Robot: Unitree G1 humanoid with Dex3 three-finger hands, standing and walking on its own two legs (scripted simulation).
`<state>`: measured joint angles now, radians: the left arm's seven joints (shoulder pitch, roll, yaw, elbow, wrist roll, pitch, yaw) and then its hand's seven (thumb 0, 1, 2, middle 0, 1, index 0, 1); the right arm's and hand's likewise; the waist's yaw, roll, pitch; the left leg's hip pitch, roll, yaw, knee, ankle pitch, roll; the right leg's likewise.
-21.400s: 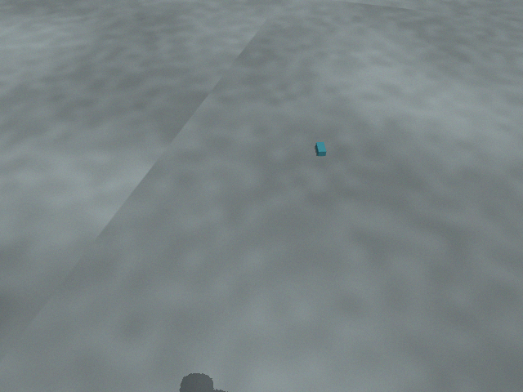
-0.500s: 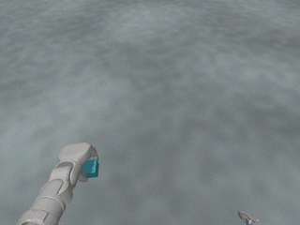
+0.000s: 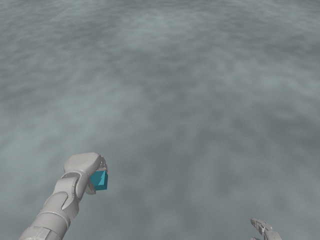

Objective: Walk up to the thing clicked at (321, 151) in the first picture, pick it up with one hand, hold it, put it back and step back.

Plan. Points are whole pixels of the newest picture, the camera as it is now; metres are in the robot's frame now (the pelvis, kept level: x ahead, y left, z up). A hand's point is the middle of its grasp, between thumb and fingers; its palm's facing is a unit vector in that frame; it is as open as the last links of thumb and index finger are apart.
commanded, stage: hold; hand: left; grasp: from above
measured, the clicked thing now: (92, 181) +0.31 +0.23 -0.07
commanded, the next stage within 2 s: crouch in 0.52 s
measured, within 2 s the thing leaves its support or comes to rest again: neither
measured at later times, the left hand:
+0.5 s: hand (87, 180) +0.29 +0.22 -0.04, palm faces -0.43 -0.08 -0.90, open 7.2 cm
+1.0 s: hand (94, 192) +0.29 +0.23 -0.11, palm faces -0.47 -0.03 -0.88, open 7.2 cm
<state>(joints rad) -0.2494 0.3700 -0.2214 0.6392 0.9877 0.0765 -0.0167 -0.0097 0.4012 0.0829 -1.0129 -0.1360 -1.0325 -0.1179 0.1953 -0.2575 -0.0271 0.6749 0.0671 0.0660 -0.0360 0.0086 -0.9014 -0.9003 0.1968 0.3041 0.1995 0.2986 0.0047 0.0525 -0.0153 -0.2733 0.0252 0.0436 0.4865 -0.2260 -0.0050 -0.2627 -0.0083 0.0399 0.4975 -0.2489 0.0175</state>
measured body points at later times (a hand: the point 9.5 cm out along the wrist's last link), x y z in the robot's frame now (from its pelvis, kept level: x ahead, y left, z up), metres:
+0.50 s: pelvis +0.00 +0.00 +0.00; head +0.01 -0.02 +0.45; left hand +0.31 +0.23 +0.01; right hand +0.14 -0.25 -0.12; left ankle +0.02 +0.12 -0.74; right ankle +0.01 -0.13 -0.74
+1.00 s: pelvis +0.00 +0.00 -0.02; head +0.04 -0.01 +0.43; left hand +0.31 +0.22 -0.06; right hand +0.12 -0.27 -0.13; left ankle +0.02 +0.12 -0.74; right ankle +0.01 -0.13 -0.74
